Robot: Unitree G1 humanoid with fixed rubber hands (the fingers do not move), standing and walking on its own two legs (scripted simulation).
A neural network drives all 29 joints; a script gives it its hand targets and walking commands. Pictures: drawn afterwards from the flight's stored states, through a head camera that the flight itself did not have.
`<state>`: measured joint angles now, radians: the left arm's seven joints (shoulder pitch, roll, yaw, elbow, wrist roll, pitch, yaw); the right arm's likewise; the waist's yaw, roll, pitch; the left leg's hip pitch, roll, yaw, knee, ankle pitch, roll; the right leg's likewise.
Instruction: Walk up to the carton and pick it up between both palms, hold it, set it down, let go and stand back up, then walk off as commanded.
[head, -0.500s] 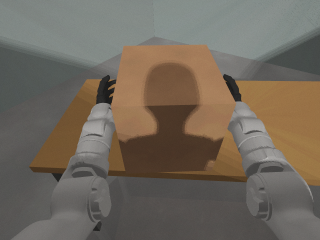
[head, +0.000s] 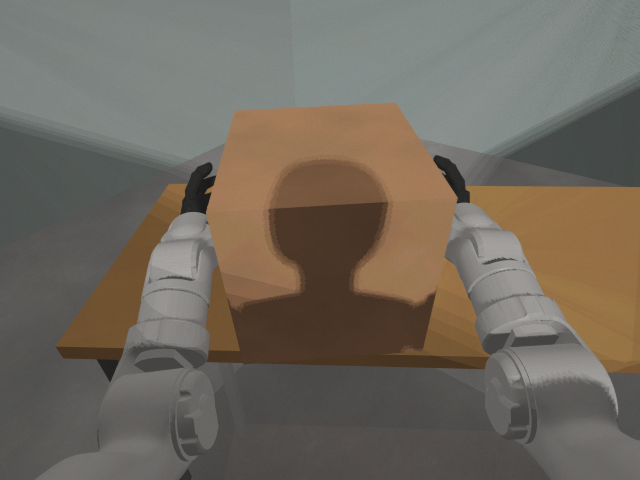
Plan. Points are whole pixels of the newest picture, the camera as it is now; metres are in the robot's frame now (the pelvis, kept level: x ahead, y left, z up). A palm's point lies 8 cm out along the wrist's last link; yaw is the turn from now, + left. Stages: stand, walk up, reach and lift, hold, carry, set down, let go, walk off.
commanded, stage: reach and lift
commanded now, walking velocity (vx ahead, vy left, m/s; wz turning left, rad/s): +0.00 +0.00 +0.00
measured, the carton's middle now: (324, 225) +0.41 +0.03 +0.16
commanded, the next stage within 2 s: hold in 0.94 s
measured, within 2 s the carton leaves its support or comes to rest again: neither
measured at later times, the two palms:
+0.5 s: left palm (185, 197) +0.38 +0.20 +0.22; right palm (441, 189) +0.41 -0.12 +0.22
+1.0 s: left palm (180, 188) +0.37 +0.20 +0.25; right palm (453, 179) +0.39 -0.13 +0.25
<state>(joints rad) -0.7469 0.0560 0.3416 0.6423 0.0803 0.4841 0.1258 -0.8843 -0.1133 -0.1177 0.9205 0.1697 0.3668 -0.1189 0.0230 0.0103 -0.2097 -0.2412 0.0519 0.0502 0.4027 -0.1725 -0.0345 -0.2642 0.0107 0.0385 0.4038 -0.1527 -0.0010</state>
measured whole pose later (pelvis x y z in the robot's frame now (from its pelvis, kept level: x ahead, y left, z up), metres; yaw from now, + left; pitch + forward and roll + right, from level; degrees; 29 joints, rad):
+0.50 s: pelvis +0.01 +0.00 +0.00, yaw +0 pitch +1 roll +0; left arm -0.83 0.10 0.36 0.61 0.10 0.59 0.09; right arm -0.96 -0.11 -0.12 0.90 0.20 0.43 -0.15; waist 0.02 -0.01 -0.21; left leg -0.24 0.04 0.05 0.40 -0.18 -0.03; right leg -0.26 0.00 0.04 0.40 -0.17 0.00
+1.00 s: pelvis +0.00 +0.00 +0.00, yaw +0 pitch -1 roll +0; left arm -0.83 0.10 0.36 0.52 0.10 0.68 0.08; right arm -0.96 -0.12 -0.12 0.81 0.26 0.53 -0.19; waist 0.00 -0.01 -0.21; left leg -0.20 0.04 0.05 0.40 -0.18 -0.03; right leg -0.22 0.00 0.04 0.40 -0.16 0.00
